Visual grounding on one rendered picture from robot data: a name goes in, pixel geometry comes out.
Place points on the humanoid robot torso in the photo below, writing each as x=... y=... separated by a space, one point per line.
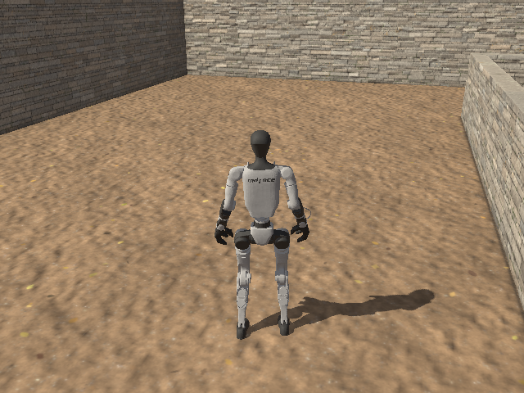
x=261 y=195

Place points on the robot left hand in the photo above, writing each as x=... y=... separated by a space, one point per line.
x=223 y=233

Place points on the left robot forearm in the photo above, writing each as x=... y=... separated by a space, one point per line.
x=223 y=217

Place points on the robot left upper arm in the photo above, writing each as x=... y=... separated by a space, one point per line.
x=234 y=175

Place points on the right robot forearm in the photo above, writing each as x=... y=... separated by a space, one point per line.
x=300 y=216

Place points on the robot right upper arm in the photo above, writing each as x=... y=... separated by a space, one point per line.
x=286 y=172

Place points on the right robot thigh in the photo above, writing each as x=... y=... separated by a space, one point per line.
x=281 y=242

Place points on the robot right hand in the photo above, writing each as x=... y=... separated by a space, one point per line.
x=298 y=230

